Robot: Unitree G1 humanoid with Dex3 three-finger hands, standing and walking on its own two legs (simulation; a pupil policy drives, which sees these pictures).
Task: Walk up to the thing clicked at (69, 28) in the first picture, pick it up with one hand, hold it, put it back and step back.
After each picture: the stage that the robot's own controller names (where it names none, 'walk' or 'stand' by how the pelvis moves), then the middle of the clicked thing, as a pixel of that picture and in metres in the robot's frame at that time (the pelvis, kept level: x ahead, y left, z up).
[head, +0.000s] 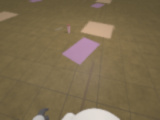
stand; (68, 28) +2.30 +0.65 -0.66
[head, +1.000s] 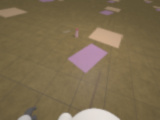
walk; (76, 33) +2.21 +0.31 -0.64
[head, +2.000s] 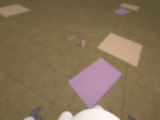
walk; (83, 42) +1.58 +0.10 -0.65
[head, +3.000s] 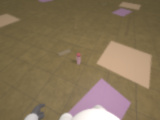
walk; (78, 59) +1.04 +0.15 -0.64
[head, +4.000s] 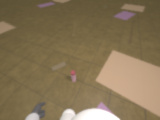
walk; (73, 76) +0.66 +0.22 -0.62
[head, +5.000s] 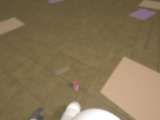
walk; (75, 85) +0.48 +0.20 -0.64
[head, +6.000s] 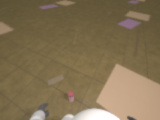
stand; (71, 96) +0.38 +0.18 -0.65
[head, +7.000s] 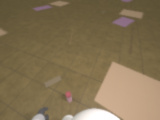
stand; (69, 97) +0.38 +0.21 -0.66
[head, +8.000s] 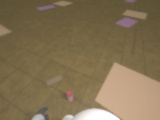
stand; (70, 96) +0.39 +0.21 -0.66
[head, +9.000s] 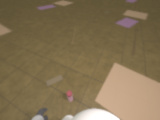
stand; (70, 96) +0.39 +0.20 -0.66
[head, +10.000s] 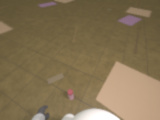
go down; (70, 95) +0.39 +0.19 -0.66
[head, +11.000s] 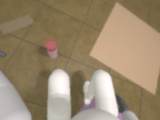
go down; (52, 50) +0.48 +0.23 -0.25
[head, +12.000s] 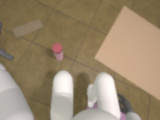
approach; (58, 53) +0.48 +0.22 -0.26
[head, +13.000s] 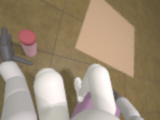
close in; (29, 46) +0.46 +0.27 -0.16
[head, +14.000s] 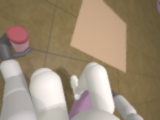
close; (20, 44) +0.46 +0.28 -0.16
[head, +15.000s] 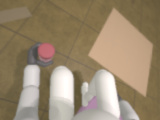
lift; (45, 56) +0.37 +0.27 -0.10
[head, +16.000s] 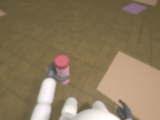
lift; (63, 72) +0.32 +0.17 +0.05
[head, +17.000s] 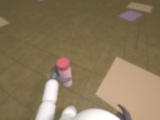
hold; (65, 74) +0.32 +0.15 +0.04
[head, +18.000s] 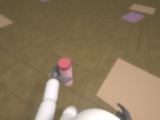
hold; (66, 74) +0.32 +0.16 +0.04
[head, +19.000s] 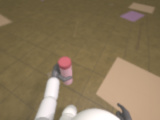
crouch; (66, 72) +0.33 +0.15 +0.03
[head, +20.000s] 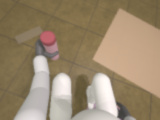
crouch; (51, 48) +0.47 +0.21 -0.05
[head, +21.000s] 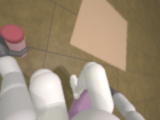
lower; (17, 44) +0.45 +0.28 -0.17
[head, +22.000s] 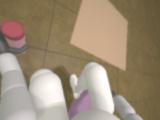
lower; (16, 41) +0.46 +0.29 -0.17
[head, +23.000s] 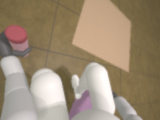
lower; (20, 44) +0.45 +0.29 -0.17
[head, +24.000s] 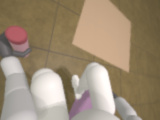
lower; (20, 45) +0.45 +0.29 -0.16
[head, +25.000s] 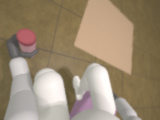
loosen; (28, 46) +0.45 +0.27 -0.16
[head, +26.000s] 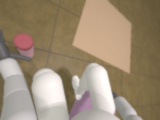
withdraw; (26, 48) +0.44 +0.27 -0.17
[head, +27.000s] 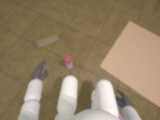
walk; (69, 62) +0.47 +0.19 -0.35
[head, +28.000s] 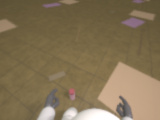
stand; (72, 94) +0.40 +0.16 -0.60
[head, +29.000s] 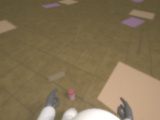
stand; (71, 94) +0.40 +0.17 -0.60
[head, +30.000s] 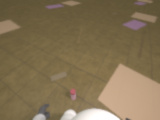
stand; (73, 94) +0.41 +0.16 -0.63
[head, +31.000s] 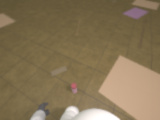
walk; (74, 88) +0.42 +0.16 -0.64
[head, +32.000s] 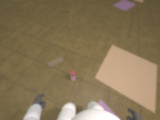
walk; (73, 76) +0.55 +0.15 -0.64
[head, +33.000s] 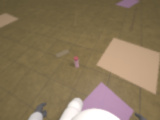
walk; (76, 62) +0.85 +0.25 -0.63
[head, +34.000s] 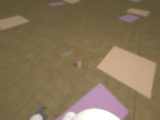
stand; (79, 62) +1.01 +0.17 -0.65
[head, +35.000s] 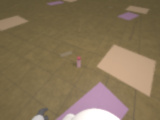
stand; (78, 62) +1.01 +0.18 -0.66
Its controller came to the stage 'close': yes
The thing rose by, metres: 0.68
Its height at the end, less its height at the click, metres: +0.00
